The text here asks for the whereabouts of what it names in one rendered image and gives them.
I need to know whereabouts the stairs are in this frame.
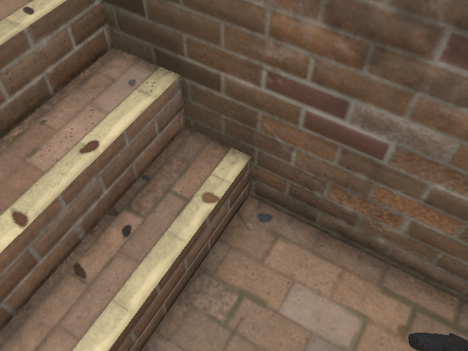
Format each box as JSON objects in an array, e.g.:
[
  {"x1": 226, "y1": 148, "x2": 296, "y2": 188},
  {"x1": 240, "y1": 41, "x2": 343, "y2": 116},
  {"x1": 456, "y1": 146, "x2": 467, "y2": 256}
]
[{"x1": 0, "y1": 0, "x2": 252, "y2": 351}]

